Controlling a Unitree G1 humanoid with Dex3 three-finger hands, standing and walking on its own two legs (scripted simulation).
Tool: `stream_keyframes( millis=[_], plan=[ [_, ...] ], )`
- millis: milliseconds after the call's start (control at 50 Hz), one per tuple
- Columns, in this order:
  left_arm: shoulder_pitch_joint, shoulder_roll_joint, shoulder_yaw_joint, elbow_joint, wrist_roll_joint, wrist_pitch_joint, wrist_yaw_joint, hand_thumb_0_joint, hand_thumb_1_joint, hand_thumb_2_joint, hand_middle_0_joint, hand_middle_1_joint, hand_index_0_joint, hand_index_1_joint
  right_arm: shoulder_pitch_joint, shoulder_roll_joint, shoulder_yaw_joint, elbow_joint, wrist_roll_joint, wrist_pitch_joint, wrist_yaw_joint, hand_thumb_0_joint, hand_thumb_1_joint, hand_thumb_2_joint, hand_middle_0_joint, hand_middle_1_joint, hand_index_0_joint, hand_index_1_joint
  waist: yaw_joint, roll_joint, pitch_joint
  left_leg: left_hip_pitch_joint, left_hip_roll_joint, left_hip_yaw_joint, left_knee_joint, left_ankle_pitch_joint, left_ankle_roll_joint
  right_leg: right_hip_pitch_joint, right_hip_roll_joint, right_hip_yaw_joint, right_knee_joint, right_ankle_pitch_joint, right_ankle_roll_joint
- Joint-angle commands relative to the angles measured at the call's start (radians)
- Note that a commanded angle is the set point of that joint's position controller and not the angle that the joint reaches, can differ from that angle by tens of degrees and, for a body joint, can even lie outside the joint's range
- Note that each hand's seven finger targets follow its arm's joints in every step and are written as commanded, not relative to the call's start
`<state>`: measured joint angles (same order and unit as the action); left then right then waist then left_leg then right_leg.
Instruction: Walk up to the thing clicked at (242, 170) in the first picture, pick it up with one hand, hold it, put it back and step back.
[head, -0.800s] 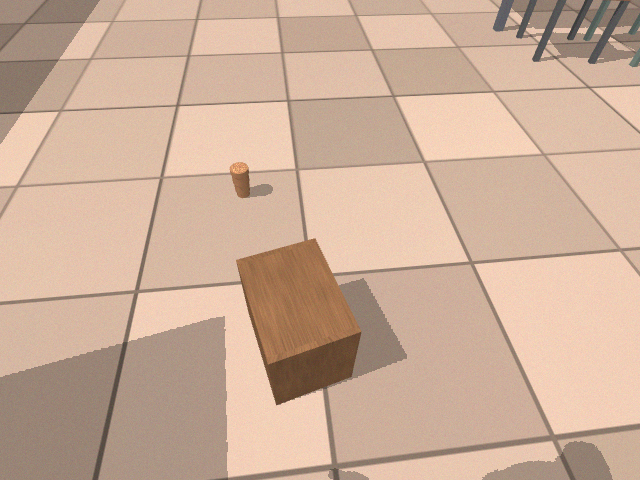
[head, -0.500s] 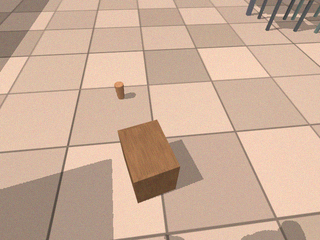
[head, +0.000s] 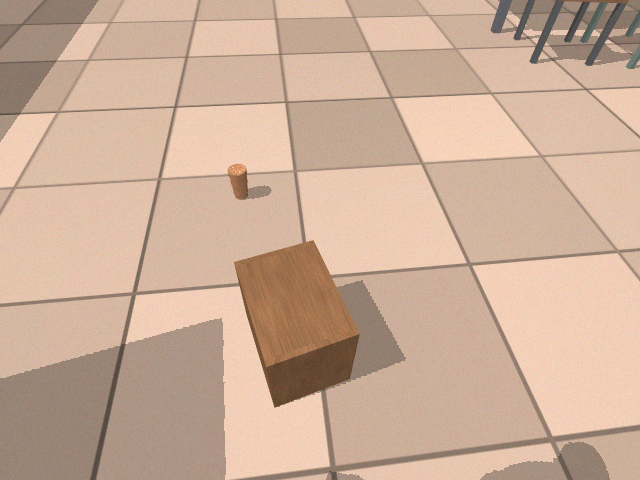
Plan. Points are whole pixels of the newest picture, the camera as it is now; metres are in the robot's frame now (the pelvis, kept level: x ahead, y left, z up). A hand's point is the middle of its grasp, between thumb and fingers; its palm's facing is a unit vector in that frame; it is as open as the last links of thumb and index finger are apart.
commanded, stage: stand
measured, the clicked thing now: (239, 182) +1.41 +0.38 -0.71
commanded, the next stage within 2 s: walk up in 0.32 s
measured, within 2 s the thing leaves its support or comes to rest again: neither
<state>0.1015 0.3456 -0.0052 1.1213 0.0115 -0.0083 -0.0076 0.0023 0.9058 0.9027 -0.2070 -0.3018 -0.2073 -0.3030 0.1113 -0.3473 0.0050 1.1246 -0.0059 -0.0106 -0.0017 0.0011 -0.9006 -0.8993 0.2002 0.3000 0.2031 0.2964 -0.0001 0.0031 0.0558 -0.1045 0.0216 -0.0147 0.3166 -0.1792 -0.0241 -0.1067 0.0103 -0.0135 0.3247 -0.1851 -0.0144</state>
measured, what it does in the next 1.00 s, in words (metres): steps on the spot, turning right: left foot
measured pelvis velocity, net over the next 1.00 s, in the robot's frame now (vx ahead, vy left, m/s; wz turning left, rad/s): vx -0.01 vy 0.09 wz -0.72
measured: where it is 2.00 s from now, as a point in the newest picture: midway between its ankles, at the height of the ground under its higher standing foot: outside the picture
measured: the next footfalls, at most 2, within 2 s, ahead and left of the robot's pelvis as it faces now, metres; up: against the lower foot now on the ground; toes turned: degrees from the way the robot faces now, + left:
left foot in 0.60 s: +0.07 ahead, +0.16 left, +0.00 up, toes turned -26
right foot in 1.04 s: -0.05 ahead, -0.05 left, +0.00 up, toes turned -46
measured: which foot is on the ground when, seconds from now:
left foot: down 0.00-0.36, up 0.38-0.58, down 0.60-1.00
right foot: down 0.00-0.60, up 0.62-1.00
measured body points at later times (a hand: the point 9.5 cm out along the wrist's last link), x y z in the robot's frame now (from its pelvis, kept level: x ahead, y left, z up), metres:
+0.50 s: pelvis -0.01 +0.03 -0.01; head +0.04 +0.01 +0.44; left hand +0.09 +0.32 -0.13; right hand +0.08 -0.31 -0.12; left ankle +0.00 +0.16 -0.72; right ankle +0.00 -0.11 -0.75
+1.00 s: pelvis -0.01 +0.09 -0.01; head +0.02 +0.04 +0.43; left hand +0.30 +0.25 -0.10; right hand -0.18 -0.21 -0.12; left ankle +0.04 +0.17 -0.75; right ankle -0.09 -0.03 -0.73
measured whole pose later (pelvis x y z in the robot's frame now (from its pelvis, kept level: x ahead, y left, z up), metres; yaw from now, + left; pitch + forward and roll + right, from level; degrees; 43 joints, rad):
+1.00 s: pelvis -0.01 +0.09 -0.01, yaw -41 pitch -1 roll +0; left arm 0.23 0.44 0.06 0.74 0.03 0.05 -0.07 0.00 0.91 0.90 -0.20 -0.30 -0.20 -0.30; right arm 0.27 -0.43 -0.09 0.76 -0.04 0.01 0.05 0.00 -0.90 -0.90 0.20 0.30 0.21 0.30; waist -0.07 0.04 0.13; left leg -0.18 0.09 0.25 0.53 -0.33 0.02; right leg -0.34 -0.04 -0.01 0.70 -0.38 0.00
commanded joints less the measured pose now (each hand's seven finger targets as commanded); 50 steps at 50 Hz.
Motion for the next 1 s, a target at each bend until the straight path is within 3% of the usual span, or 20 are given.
stream_keyframes(
  millis=[0,280,300,320,360,380,440,500,540,560,580,600,620,640,700,740,800,840,900,980],
  plan=[
    [-0.033,0.217,0.045,-0.059,-0.001,-0.025,0.016,0.0,0.9,0.9,-0.2,-0.3,-0.2,-0.3,-0.04,-0.203,-0.045,-0.061,-0.003,-0.021,-0.009,0.0,-0.9,-0.9,0.2,0.3,0.2,0.3,0.001,-0.004,-0.091,0.027,0.108,-0.081,-0.043,0.13,0.042,0.004,-0.138,0.105,-0.053,0.127,-0.019],
    [-0.025,0.218,0.043,-0.059,-0.004,-0.026,0.019,0.0,0.9,0.9,-0.2,-0.3,-0.2,-0.3,-0.034,-0.203,-0.041,-0.058,-0.001,-0.019,-0.011,0.0,-0.9,-0.9,0.2,0.3,0.2,0.3,-0.001,-0.014,-0.08,0.03,0.109,-0.077,-0.036,0.17,0.039,0.009,-0.138,0.102,-0.052,0.182,-0.016],
    [0.045,0.282,0.086,-0.155,0.016,-0.003,0.013,0.0,0.9,0.9,-0.2,-0.3,-0.2,-0.3,-0.119,-0.337,-0.134,-0.156,-0.018,-0.006,0.006,0.0,-0.9,-0.9,0.2,0.3,0.2,0.3,-0.01,0.031,-0.006,0.058,0.031,0.058,0.182,0.017,0.044,-0.162,-0.148,0.311,0.004,0.36,-0.07],
    [0.078,0.295,0.095,-0.169,0.02,-0.005,0.017,0.0,0.9,0.9,-0.2,-0.3,-0.2,-0.3,-0.116,-0.288,-0.129,-0.186,-0.017,0.004,0.009,0.0,-0.9,-0.9,0.2,0.3,0.2,0.3,0.0,-0.029,-0.018,-0.042,-0.005,0.018,0.26,-0.075,0.043,-0.111,-0.188,0.411,0.014,0.416,-0.111],
    [0.128,0.33,0.124,-0.199,0.038,-0.007,0.025,0.0,0.9,0.9,-0.2,-0.3,-0.2,-0.3,-0.12,-0.216,-0.116,-0.225,-0.015,0.015,0.017,0.0,-0.9,-0.9,0.2,0.3,0.2,0.3,0.024,-0.16,-0.011,-0.329,-0.093,-0.039,0.418,-0.414,0.025,0.067,-0.278,0.626,-0.036,0.41,-0.209],
    [0.131,0.338,0.134,-0.236,0.043,-0.01,0.029,0.0,0.9,0.9,-0.2,-0.3,-0.2,-0.3,-0.095,-0.207,-0.116,-0.237,-0.017,0.02,0.019,0.0,-0.9,-0.9,0.2,0.3,0.2,0.3,0.016,-0.188,-0.039,-0.372,-0.065,-0.105,0.467,-0.418,0.027,0.108,-0.311,0.675,-0.032,0.396,-0.242],
    [0.041,0.276,0.13,-0.328,0.042,-0.01,0.036,0.0,0.9,0.9,-0.2,-0.3,-0.2,-0.3,-0.036,-0.235,-0.14,-0.246,0.0,0.029,0.026,0.0,-0.9,-0.9,0.2,0.3,0.2,0.3,-0.048,-0.209,-0.129,-0.312,-0.021,-0.145,0.474,-0.289,0.022,0.079,-0.204,0.559,0.028,0.372,-0.191],
    [0.097,0.256,0.138,-0.383,0.042,0.002,0.031,0.0,0.9,0.9,-0.2,-0.3,-0.2,-0.3,-0.036,-0.202,-0.151,-0.314,-0.011,0.037,0.033,0.0,-0.9,-0.9,0.2,0.3,0.2,0.3,-0.015,-0.121,-0.178,-0.127,-0.074,-0.088,0.372,-0.243,0.025,-0.088,-0.118,0.509,0.086,0.389,-0.145],
    [0.028,0.259,0.138,-0.427,0.04,0.012,0.024,0.0,0.9,0.9,-0.2,-0.3,-0.2,-0.3,0.036,-0.186,-0.155,-0.316,-0.015,0.037,0.031,0.0,-0.9,-0.9,0.2,0.3,0.2,0.3,-0.072,-0.106,-0.18,0.056,-0.087,-0.06,0.151,-0.141,0.019,-0.229,-0.058,0.471,0.139,0.319,-0.104],
    [0.012,0.224,0.126,-0.451,0.034,0.013,0.023,0.0,0.9,0.9,-0.2,-0.3,-0.2,-0.3,0.088,-0.208,-0.166,-0.311,-0.026,0.033,0.022,0.0,-0.9,-0.9,0.2,0.3,0.2,0.3,-0.109,-0.047,-0.182,0.189,-0.034,-0.1,0.006,-0.074,0.028,-0.346,-0.002,0.41,0.219,0.196,-0.046],
    [0.057,0.156,0.115,-0.466,0.028,0.019,0.026,0.0,0.9,0.9,-0.2,-0.3,-0.2,-0.3,0.089,-0.281,-0.184,-0.332,-0.039,0.028,0.014,0.0,-0.9,-0.9,0.2,0.3,0.2,0.3,-0.099,0.172,-0.172,0.259,0.177,-0.33,-0.061,-0.071,0.07,-0.48,0.118,0.3,0.382,-0.127,0.007],
    [0.149,0.177,0.119,-0.448,0.036,0.023,0.03,0.0,0.9,0.9,-0.2,-0.3,-0.2,-0.3,0.003,-0.32,-0.187,-0.375,-0.037,0.027,0.006,0.0,-0.9,-0.9,0.2,0.3,0.2,0.3,-0.035,0.244,-0.157,0.17,0.345,-0.463,-0.049,0.032,0.137,-0.493,0.144,0.246,0.537,-0.376,0.029],
    [0.187,0.245,0.136,-0.422,0.042,0.035,0.034,0.0,0.9,0.9,-0.2,-0.3,-0.2,-0.3,-0.082,-0.327,-0.187,-0.408,-0.032,0.03,0.009,0.0,-0.9,-0.9,0.2,0.3,0.2,0.3,-0.028,0.213,-0.128,0.017,0.413,-0.465,-0.088,-0.105,0.238,-0.431,0.067,0.21,0.657,-0.389,0.038],
    [0.187,0.265,0.145,-0.413,0.042,0.043,0.026,0.0,0.9,0.9,-0.2,-0.3,-0.2,-0.3,-0.116,-0.34,-0.194,-0.419,-0.027,0.027,0.013,0.0,-0.9,-0.9,0.2,0.3,0.2,0.3,-0.018,0.23,-0.06,-0.122,0.446,-0.477,-0.146,-0.19,0.292,-0.392,0.039,0.172,0.759,-0.352,0.042],
    [0.203,0.269,0.162,-0.388,0.024,0.05,-0.02,0.0,0.9,0.9,-0.2,-0.3,-0.2,-0.3,-0.132,-0.251,-0.169,-0.436,-0.027,0.009,0.007,0.0,-0.9,-0.9,0.2,0.3,0.2,0.3,0.021,0.139,0.007,-0.114,0.244,-0.208,-0.087,-0.123,0.166,-0.387,0.014,0.172,0.8,-0.158,0.03],
    [0.191,0.24,0.144,-0.414,0.018,0.046,-0.042,0.0,0.9,0.9,-0.2,-0.3,-0.2,-0.3,-0.045,-0.246,-0.164,-0.418,-0.025,-0.001,0.005,0.0,-0.9,-0.9,0.2,0.3,0.2,0.3,-0.009,0.134,-0.001,-0.03,0.192,-0.112,-0.041,-0.058,0.127,-0.43,0.004,0.13,0.723,-0.109,0.029],
    [0.1,0.219,0.125,-0.476,0.02,0.036,-0.059,0.0,0.9,0.9,-0.2,-0.3,-0.2,-0.3,0.081,-0.274,-0.173,-0.412,-0.025,-0.006,0.018,0.0,-0.9,-0.9,0.2,0.3,0.2,0.3,-0.077,0.162,-0.019,0.14,0.215,-0.071,-0.032,-0.02,0.141,-0.493,-0.02,0.051,0.545,-0.133,0.047],
    [0.061,0.232,0.122,-0.496,0.021,0.031,-0.057,0.0,0.9,0.9,-0.2,-0.3,-0.2,-0.3,0.119,-0.315,-0.182,-0.432,-0.034,-0.008,0.031,0.0,-0.9,-0.9,0.2,0.3,0.2,0.3,-0.091,0.178,-0.005,0.099,0.295,-0.091,-0.049,-0.108,0.196,-0.461,-0.05,0.025,0.497,-0.205,0.044],
    [0.06,0.239,0.117,-0.499,0.02,0.019,-0.056,0.0,0.9,0.9,-0.2,-0.3,-0.2,-0.3,0.142,-0.331,-0.182,-0.456,-0.039,-0.008,0.044,0.0,-0.9,-0.9,0.2,0.3,0.2,0.3,-0.092,0.158,0.009,0.023,0.322,-0.045,-0.033,-0.101,0.204,-0.376,-0.053,0.003,0.403,-0.229,0.02],
    [0.153,0.23,0.115,-0.472,0.016,0.0,-0.043,0.0,0.9,0.9,-0.2,-0.3,-0.2,-0.3,0.133,-0.315,-0.175,-0.491,-0.023,0.002,0.05,0.0,-0.9,-0.9,0.2,0.3,0.2,0.3,-0.049,0.121,-0.083,0.027,0.305,0.08,0.165,0.192,0.176,-0.211,-0.011,-0.06,0.236,-0.178,-0.011]
  ],
)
